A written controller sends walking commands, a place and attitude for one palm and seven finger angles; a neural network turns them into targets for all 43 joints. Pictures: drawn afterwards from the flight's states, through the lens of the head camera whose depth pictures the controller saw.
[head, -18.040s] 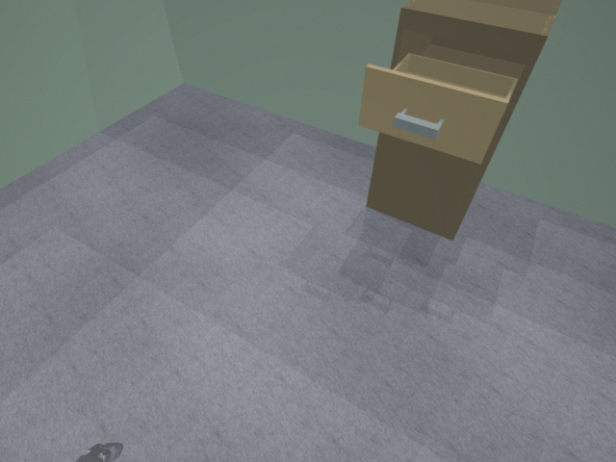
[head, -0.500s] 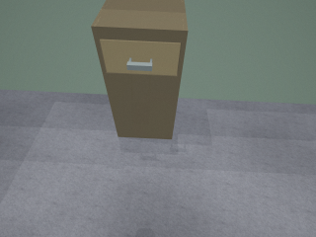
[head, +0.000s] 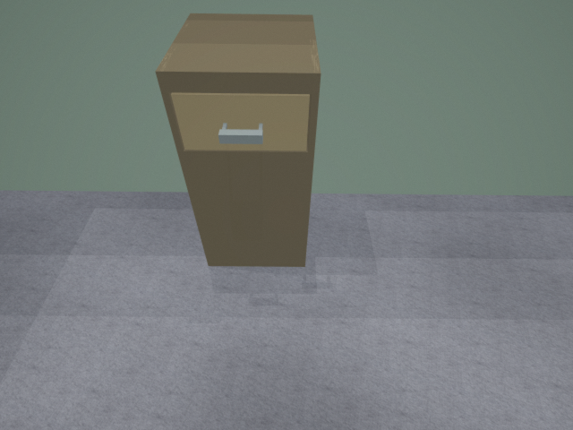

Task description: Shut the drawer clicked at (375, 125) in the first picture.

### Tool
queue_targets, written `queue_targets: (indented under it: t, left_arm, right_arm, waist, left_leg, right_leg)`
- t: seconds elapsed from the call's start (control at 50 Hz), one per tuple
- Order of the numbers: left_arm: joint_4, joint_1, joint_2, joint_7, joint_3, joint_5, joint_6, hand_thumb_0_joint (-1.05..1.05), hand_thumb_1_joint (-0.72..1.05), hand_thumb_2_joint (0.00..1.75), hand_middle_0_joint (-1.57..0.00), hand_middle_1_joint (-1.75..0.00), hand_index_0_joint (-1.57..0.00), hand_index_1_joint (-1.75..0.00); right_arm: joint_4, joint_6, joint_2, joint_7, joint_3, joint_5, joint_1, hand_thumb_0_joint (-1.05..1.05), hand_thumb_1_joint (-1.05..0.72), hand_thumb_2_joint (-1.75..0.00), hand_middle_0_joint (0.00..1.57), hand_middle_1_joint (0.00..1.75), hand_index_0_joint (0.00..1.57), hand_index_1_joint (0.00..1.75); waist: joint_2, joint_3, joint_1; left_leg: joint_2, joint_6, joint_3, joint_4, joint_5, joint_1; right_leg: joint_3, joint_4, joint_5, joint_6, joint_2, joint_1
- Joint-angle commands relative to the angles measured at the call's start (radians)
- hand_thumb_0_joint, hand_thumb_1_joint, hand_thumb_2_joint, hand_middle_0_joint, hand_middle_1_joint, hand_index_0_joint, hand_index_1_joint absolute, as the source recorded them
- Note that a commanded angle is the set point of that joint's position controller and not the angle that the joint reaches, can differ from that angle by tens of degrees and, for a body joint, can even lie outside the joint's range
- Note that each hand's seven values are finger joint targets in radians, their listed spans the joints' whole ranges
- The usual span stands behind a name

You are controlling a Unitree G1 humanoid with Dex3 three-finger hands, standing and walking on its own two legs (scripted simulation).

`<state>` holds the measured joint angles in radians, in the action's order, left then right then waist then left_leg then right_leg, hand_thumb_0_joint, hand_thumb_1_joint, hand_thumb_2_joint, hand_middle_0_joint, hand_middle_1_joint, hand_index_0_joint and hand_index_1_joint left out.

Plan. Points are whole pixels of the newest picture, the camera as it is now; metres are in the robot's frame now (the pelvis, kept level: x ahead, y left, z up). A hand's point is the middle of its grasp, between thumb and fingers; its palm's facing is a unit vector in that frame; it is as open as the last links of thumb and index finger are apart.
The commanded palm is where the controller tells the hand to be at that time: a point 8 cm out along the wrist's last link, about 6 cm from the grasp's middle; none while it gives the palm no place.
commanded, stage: let the arm hang, fingers relaxed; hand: left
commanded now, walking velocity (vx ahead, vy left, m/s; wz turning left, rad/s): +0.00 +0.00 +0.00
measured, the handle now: (242, 131) +0.86 +0.17 -0.07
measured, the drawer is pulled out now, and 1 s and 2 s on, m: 0.00 0.00 0.00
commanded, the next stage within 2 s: look to check the result in 0.06 s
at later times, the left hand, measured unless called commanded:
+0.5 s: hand out of the picture -0.03 +0.13 -0.17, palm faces +0.06 -0.98 -0.17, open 7.4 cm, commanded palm none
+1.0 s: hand out of the picture +0.01 +0.12 -0.17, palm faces +0.06 -0.98 -0.18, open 7.4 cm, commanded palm none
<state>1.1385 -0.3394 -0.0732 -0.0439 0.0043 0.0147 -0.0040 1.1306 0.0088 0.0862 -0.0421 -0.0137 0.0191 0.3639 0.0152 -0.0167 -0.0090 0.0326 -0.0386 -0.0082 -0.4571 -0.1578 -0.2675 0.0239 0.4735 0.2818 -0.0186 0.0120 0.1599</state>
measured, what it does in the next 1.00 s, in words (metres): shifts its weight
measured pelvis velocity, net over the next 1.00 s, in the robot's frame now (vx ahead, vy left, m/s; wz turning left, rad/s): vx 0.04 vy -0.04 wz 0.00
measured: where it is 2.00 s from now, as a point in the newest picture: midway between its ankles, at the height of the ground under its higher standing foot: outside the picture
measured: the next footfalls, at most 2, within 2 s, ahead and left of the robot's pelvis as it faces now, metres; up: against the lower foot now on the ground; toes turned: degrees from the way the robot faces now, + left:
none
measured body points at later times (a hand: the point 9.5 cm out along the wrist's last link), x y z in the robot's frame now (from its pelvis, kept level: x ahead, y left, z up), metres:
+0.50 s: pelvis +0.01 -0.02 +0.00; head +0.03 -0.03 +0.45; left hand -0.03 +0.18 -0.16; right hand -0.02 -0.22 -0.17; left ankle +0.06 +0.09 -0.74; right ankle -0.01 -0.11 -0.74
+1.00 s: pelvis +0.04 -0.04 +0.00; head +0.05 -0.05 +0.45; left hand +0.01 +0.17 -0.16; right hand +0.02 -0.24 -0.17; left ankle +0.06 +0.09 -0.74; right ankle -0.01 -0.11 -0.74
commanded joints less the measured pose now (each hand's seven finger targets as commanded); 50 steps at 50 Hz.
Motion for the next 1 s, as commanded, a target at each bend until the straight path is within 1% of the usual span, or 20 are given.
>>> queue_targets:
  t: [0.0,0.04,0.08,0.12,0.14,0.18,0.24,0.32,0.4,0.48,0.52,0.58,0.6,0.62,0.64,0.72,0.82,0.84,0.92,0.98]
  left_arm:
    - [0.0,-0.11,-0.087,-0.004,0.022,-0.004,-0.007,0.0,0.9,0.9,-0.2,-0.3,-0.2,-0.3]
    - [-0.001,-0.108,-0.089,-0.005,0.022,-0.005,-0.008,0.0,0.9,0.9,-0.2,-0.3,-0.2,-0.3]
    - [0.001,-0.104,-0.086,-0.005,0.022,-0.005,-0.008,0.0,0.9,0.9,-0.2,-0.3,-0.2,-0.3]
    - [0.004,-0.105,-0.088,-0.004,0.021,-0.006,-0.007,0.0,0.9,0.9,-0.2,-0.3,-0.2,-0.3]
    - [0.003,-0.11,-0.09,-0.005,0.021,-0.005,-0.007,0.0,0.9,0.9,-0.2,-0.3,-0.2,-0.3]
    - [0.003,-0.102,-0.093,-0.004,0.022,-0.005,-0.007,0.0,0.9,0.9,-0.2,-0.3,-0.2,-0.3]
    - [0.003,-0.104,-0.096,-0.005,0.021,-0.006,-0.01,0.0,0.9,0.9,-0.2,-0.3,-0.2,-0.3]
    - [0.007,-0.1,-0.094,-0.005,0.02,-0.008,-0.011,0.0,0.9,0.9,-0.2,-0.3,-0.2,-0.3]
    - [0.01,-0.1,-0.097,-0.006,0.019,-0.009,-0.013,0.0,0.9,0.9,-0.2,-0.3,-0.2,-0.3]
    - [0.011,-0.096,-0.101,-0.007,0.019,-0.009,-0.015,0.0,0.9,0.9,-0.2,-0.3,-0.2,-0.3]
    - [0.01,-0.092,-0.101,-0.007,0.018,-0.009,-0.016,0.0,0.9,0.9,-0.2,-0.3,-0.2,-0.3]
    - [0.01,-0.091,-0.102,-0.008,0.02,-0.009,-0.016,0.0,0.9,0.9,-0.2,-0.3,-0.2,-0.3]
    - [0.008,-0.093,-0.101,-0.008,0.02,-0.009,-0.016,0.0,0.9,0.9,-0.2,-0.3,-0.2,-0.3]
    - [0.01,-0.09,-0.101,-0.008,0.019,-0.009,-0.016,0.0,0.9,0.9,-0.2,-0.3,-0.2,-0.3]
    - [0.006,-0.09,-0.104,-0.009,0.019,-0.008,-0.017,0.0,0.9,0.9,-0.2,-0.3,-0.2,-0.3]
    - [0.006,-0.086,-0.106,-0.007,0.021,-0.009,-0.017,0.0,0.9,0.9,-0.2,-0.3,-0.2,-0.3]
    - [0.003,-0.081,-0.11,-0.008,0.023,-0.01,-0.017,0.0,0.9,0.9,-0.2,-0.3,-0.2,-0.3]
    - [0.004,-0.085,-0.109,-0.008,0.022,-0.01,-0.017,0.0,0.9,0.9,-0.2,-0.3,-0.2,-0.3]
    - [0.003,-0.078,-0.113,-0.008,0.023,-0.011,-0.017,0.0,0.9,0.9,-0.2,-0.3,-0.2,-0.3]
    - [0.001,-0.083,-0.114,-0.009,0.023,-0.012,-0.018,0.0,0.9,0.9,-0.2,-0.3,-0.2,-0.3]
  right_arm:
    - [-0.014,-0.004,0.065,-0.004,-0.015,0.002,0.094,0.0,-0.9,-0.9,0.2,0.3,0.2,0.3]
    - [-0.013,-0.005,0.069,-0.005,-0.016,0.0,0.094,0.0,-0.9,-0.9,0.2,0.3,0.2,0.3]
    - [-0.013,-0.006,0.063,-0.006,-0.014,0.0,0.095,0.0,-0.9,-0.9,0.2,0.3,0.2,0.3]
    - [-0.01,-0.005,0.065,-0.006,-0.013,0.0,0.094,0.0,-0.9,-0.9,0.2,0.3,0.2,0.3]
    - [-0.014,-0.003,0.074,-0.006,-0.016,-0.002,0.088,0.0,-0.9,-0.9,0.2,0.3,0.2,0.3]
    - [-0.012,-0.002,0.065,-0.006,-0.014,0.0,0.096,0.0,-0.9,-0.9,0.2,0.3,0.2,0.3]
    - [-0.014,-0.002,0.074,-0.006,-0.017,-0.002,0.095,0.0,-0.9,-0.9,0.2,0.3,0.2,0.3]
    - [-0.01,-0.007,0.071,-0.008,-0.013,-0.003,0.086,0.0,-0.9,-0.9,0.2,0.3,0.2,0.3]
    - [-0.006,-0.009,0.073,-0.009,-0.012,-0.004,0.074,0.0,-0.9,-0.9,0.2,0.3,0.2,0.3]
    - [-0.004,-0.011,0.074,-0.01,-0.011,-0.005,0.066,0.0,-0.9,-0.9,0.2,0.3,0.2,0.3]
    - [-0.003,-0.012,0.08,-0.011,-0.01,-0.005,0.061,0.0,-0.9,-0.9,0.2,0.3,0.2,0.3]
    - [-0.002,-0.012,0.08,-0.011,-0.01,-0.005,0.051,0.0,-0.9,-0.9,0.2,0.3,0.2,0.3]
    - [-0.002,-0.013,0.081,-0.012,-0.009,-0.005,0.048,0.0,-0.9,-0.9,0.2,0.3,0.2,0.3]
    - [-0.003,-0.013,0.083,-0.012,-0.01,-0.005,0.044,0.0,-0.9,-0.9,0.2,0.3,0.2,0.3]
    - [-0.004,-0.013,0.087,-0.012,-0.011,-0.007,0.043,0.0,-0.9,-0.9,0.2,0.3,0.2,0.3]
    - [0.0,-0.015,0.09,-0.013,-0.009,-0.005,0.034,0.0,-0.9,-0.9,0.2,0.3,0.2,0.3]
    - [0.001,-0.016,0.091,-0.015,-0.007,-0.005,0.028,0.0,-0.9,-0.9,0.2,0.3,0.2,0.3]
    - [-0.001,-0.014,0.091,-0.015,-0.007,-0.006,0.026,0.0,-0.9,-0.9,0.2,0.3,0.2,0.3]
    - [0.001,-0.013,0.092,-0.016,-0.005,-0.005,0.028,0.0,-0.9,-0.9,0.2,0.3,0.2,0.3]
    - [0.003,-0.012,0.092,-0.016,-0.004,-0.005,0.032,0.0,-0.9,-0.9,0.2,0.3,0.2,0.3]
  waist:
    - [-0.004,-0.125,0.0]
    - [0.003,-0.115,0.002]
    - [-0.002,-0.122,0.001]
    - [0.01,-0.129,0.001]
    - [0.005,-0.133,0.003]
    - [-0.001,-0.126,-0.001]
    - [-0.018,-0.116,-0.002]
    - [0.003,-0.108,-0.001]
    - [-0.016,-0.107,0.003]
    - [-0.007,-0.095,0.002]
    - [-0.016,-0.097,0.001]
    - [-0.008,-0.097,0.003]
    - [-0.018,-0.096,0.005]
    - [-0.011,-0.102,0.005]
    - [-0.01,-0.092,0.004]
    - [-0.02,-0.093,0.006]
    - [-0.006,-0.089,0.007]
    - [-0.016,-0.089,0.009]
    - [-0.009,-0.095,0.008]
    - [-0.026,-0.088,0.007]
  left_leg:
    - [-0.096,-0.015,0.11,0.099,-0.113,0.01]
    - [-0.103,-0.016,0.116,0.099,-0.096,0.019]
    - [-0.103,-0.016,0.115,0.101,-0.092,0.007]
    - [-0.102,-0.014,0.115,0.102,-0.105,0.011]
    - [-0.104,-0.013,0.113,0.096,-0.107,0.016]
    - [-0.1,-0.012,0.109,0.093,-0.108,0.006]
    - [-0.099,-0.009,0.101,0.075,-0.077,0.033]
    - [-0.104,-0.01,0.099,0.077,-0.04,0.044]
    - [-0.105,-0.009,0.094,0.071,0.002,0.051]
    - [-0.109,-0.008,0.09,0.068,0.042,0.068]
    - [-0.111,-0.008,0.09,0.068,0.057,0.071]
    - [-0.112,-0.006,0.084,0.066,0.069,0.074]
    - [-0.112,-0.008,0.086,0.065,0.083,0.078]
    - [-0.112,-0.006,0.084,0.064,0.083,0.081]
    - [-0.112,-0.006,0.086,0.061,0.099,0.086]
    - [-0.113,-0.004,0.08,0.064,0.105,0.092]
    - [-0.115,-0.003,0.075,0.063,0.133,0.1]
    - [-0.114,-0.002,0.076,0.059,0.133,0.104]
    - [-0.114,0.0,0.07,0.061,0.13,0.1]
    - [-0.113,0.002,0.066,0.054,0.139,0.103]
  right_leg:
    - [-0.089,-0.141,0.083,-0.048,-0.085,0.147]
    - [-0.086,-0.135,0.061,-0.049,-0.082,0.138]
    - [-0.089,-0.138,0.048,-0.049,-0.082,0.125]
    - [-0.09,-0.142,0.066,-0.05,-0.082,0.137]
    - [-0.091,-0.145,0.075,-0.049,-0.08,0.148]
    - [-0.096,-0.151,0.081,-0.05,-0.083,0.133]
    - [-0.097,-0.155,0.081,-0.052,-0.086,0.142]
    - [-0.093,-0.151,0.035,-0.052,-0.088,0.122]
    - [-0.088,-0.152,-0.006,-0.049,-0.091,0.101]
    - [-0.088,-0.148,-0.05,-0.046,-0.092,0.084]
    - [-0.088,-0.147,-0.068,-0.046,-0.091,0.077]
    - [-0.085,-0.147,-0.086,-0.044,-0.091,0.068]
    - [-0.086,-0.146,-0.105,-0.044,-0.092,0.063]
    - [-0.086,-0.148,-0.107,-0.043,-0.093,0.066]
    - [-0.088,-0.144,-0.121,-0.043,-0.091,0.06]
    - [-0.086,-0.148,-0.139,-0.042,-0.093,0.049]
    - [-0.083,-0.144,-0.185,-0.041,-0.096,0.03]
    - [-0.083,-0.146,-0.185,-0.04,-0.094,0.035]
    - [-0.083,-0.151,-0.199,-0.041,-0.098,0.022]
    - [-0.083,-0.15,-0.236,-0.038,-0.099,0.011]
